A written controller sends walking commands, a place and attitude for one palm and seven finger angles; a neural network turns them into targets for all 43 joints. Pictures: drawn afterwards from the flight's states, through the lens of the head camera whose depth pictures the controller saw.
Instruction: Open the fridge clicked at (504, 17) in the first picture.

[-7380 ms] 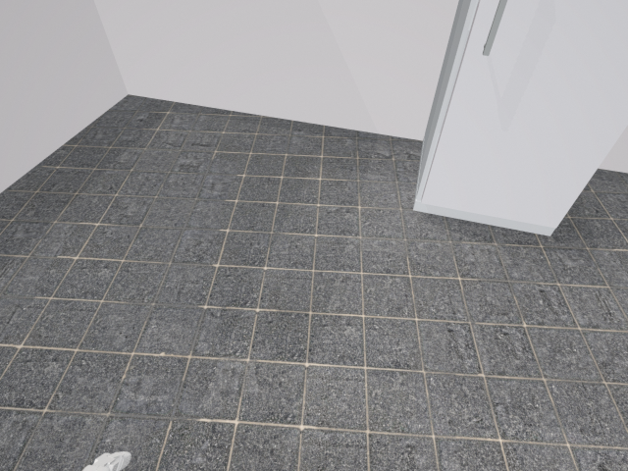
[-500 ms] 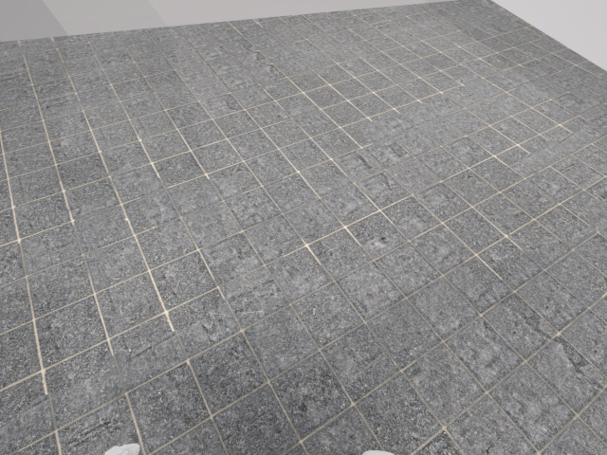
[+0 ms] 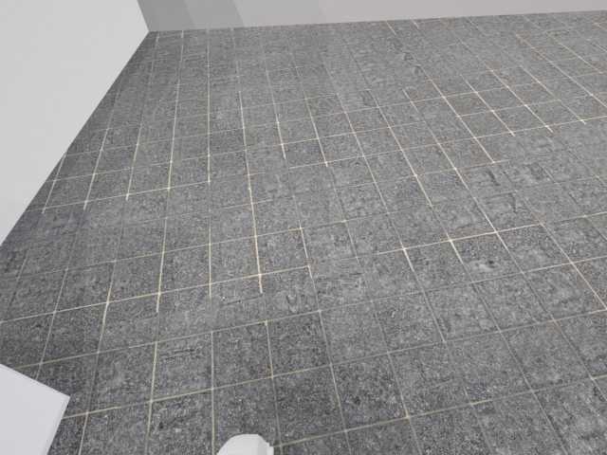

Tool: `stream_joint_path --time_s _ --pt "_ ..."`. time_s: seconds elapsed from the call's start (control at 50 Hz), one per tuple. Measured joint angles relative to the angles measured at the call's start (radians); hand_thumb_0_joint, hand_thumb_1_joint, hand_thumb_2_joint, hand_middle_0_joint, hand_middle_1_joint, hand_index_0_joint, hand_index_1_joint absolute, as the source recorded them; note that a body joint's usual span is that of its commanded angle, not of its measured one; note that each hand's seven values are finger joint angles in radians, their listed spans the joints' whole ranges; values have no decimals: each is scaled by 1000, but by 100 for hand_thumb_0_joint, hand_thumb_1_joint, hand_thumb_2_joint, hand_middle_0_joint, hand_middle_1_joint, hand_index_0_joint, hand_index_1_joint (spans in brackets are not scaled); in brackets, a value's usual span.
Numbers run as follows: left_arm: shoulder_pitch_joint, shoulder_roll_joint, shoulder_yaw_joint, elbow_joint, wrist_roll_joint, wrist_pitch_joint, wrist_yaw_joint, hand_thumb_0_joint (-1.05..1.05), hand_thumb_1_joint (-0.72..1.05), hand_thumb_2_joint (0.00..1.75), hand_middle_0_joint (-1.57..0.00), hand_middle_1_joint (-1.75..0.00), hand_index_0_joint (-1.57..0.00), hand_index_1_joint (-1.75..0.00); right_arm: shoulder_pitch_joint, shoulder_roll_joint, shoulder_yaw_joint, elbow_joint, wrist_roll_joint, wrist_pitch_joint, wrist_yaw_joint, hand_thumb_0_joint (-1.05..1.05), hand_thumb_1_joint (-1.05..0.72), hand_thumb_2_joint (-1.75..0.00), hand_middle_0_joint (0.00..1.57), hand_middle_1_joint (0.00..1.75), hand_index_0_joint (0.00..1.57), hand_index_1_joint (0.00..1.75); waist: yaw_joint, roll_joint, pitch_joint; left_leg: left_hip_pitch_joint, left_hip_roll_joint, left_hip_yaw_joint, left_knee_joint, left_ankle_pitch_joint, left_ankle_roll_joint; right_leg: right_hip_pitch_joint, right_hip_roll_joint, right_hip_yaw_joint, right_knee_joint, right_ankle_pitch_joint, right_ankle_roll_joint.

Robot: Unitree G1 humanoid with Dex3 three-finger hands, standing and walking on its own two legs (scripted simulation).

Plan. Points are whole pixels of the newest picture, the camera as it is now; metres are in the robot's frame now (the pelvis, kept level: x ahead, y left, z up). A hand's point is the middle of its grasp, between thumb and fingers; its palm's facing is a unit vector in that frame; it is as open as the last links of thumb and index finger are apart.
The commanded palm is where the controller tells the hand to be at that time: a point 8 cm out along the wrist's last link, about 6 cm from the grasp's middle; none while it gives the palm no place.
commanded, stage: turn to face it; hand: left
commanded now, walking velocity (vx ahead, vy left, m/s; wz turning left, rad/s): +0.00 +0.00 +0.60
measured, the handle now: out of the picture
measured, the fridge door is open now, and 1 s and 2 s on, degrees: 0 0 0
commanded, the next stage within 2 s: none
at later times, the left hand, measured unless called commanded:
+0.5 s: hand out of the picture +0.04 +0.28 -0.16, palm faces +0.31 -0.91 -0.27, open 7.4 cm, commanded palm none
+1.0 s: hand out of the picture -0.05 +0.19 -0.14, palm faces +0.57 -0.76 -0.30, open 7.4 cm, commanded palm none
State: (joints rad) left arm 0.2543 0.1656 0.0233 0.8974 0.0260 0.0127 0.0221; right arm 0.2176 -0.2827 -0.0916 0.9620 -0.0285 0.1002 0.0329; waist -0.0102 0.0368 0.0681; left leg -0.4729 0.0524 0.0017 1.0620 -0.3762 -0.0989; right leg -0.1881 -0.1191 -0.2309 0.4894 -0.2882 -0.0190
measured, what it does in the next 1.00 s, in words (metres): steps on the spot, turning left: left foot, then right foot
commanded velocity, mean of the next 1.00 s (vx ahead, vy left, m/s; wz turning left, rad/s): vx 0.00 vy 0.00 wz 0.60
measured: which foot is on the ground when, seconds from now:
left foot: up 0.00-0.16, down 0.18-0.66, up 0.68-1.00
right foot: down 0.00-0.18, up 0.20-0.64, down 0.66-1.00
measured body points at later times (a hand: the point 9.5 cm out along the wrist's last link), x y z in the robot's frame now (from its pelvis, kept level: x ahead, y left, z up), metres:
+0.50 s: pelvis -0.01 +0.04 +0.00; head +0.03 +0.07 +0.45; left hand +0.02 +0.33 -0.14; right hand +0.15 -0.18 -0.13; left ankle -0.03 +0.14 -0.74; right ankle +0.03 -0.11 -0.68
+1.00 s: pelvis +0.01 -0.01 +0.00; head +0.06 -0.03 +0.45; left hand -0.08 +0.23 -0.12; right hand +0.20 -0.21 -0.17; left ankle -0.11 +0.12 -0.65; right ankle +0.04 -0.09 -0.74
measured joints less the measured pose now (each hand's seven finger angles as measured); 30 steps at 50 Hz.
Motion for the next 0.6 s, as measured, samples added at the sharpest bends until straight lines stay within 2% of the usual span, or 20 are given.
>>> stream_joint_path --time_s 0.1,0.14,0.16,0.18,0.2,0.24,0.28,0.32,0.46,0.6 --pt "18 23 9 20 8 9 -4 1 90 90 -20 -30 -20 -30 -60 14 18 -14 9 -14 -1 0 -91 -90 19 30 20 30 29 -30 20 97 2 62 -225 -56 17 -23 -43 -51 49 -21 23" --pt "23 42 18 29 7 15 -5 1 90 90 -21 -30 -20 -30 -79 20 25 -31 12 -29 -1 0 -91 -90 19 30 20 30 36 -45 23 146 -5 89 -343 -22 29 -37 -64 -74 88 -40 39" --pt "27 52 23 32 4 19 -6 1 90 90 -21 -30 -20 -30 -85 21 28 -42 12 -38 0 0 -91 -90 19 30 20 30 38 -50 20 179 -10 99 -423 35 37 -48 -75 -85 120 -56 49" --pt "32 63 29 34 0 24 -8 1 90 90 -21 -30 -20 -30 -91 21 29 -52 10 -50 1 0 -91 -90 19 30 20 30 39 -58 15 198 -18 100 -474 71 74 -71 -89 -84 172 -76 60" --pt "26 78 36 41 -4 34 -8 1 90 90 -20 -30 -20 -30 -101 30 29 -57 10 -60 -1 0 -91 -90 19 30 20 30 40 -77 19 187 -33 98 -457 64 103 -105 -95 -42 252 -150 79" --pt "10 100 44 49 -3 59 -4 1 91 90 -20 -30 -20 -30 -110 42 38 -66 10 -75 -5 0 -91 -90 20 30 20 30 45 -91 23 179 -41 84 -437 43 130 -182 -63 56 435 -248 97" --pt "-9 110 52 53 -2 68 -4 1 91 90 -20 -30 -20 -30 -105 49 43 -72 8 -81 -14 0 -90 -90 20 30 20 30 39 -87 17 188 -44 60 -463 54 134 -240 -30 112 563 -231 108" --pt "-32 113 54 45 -3 65 -8 1 91 90 -20 -30 -20 -30 -99 51 47 -72 6 -80 -21 0 -90 -90 20 30 21 30 32 -78 16 202 -50 32 -504 83 132 -276 -11 149 621 -178 116" --pt "-98 103 47 -6 -5 46 -12 1 91 90 -20 -30 -20 -30 -64 55 48 -64 6 -74 -22 0 -90 -90 20 30 21 30 10 -58 6 223 -86 -38 -583 140 138 -290 21 220 549 -110 133" --pt "-156 73 32 -41 -15 40 -6 1 91 90 -20 -30 -20 -30 -11 49 36 -55 -1 -61 -21 0 -90 -90 20 30 21 30 -33 -19 4 188 -115 -116 -558 145 112 -195 77 231 311 -143 120"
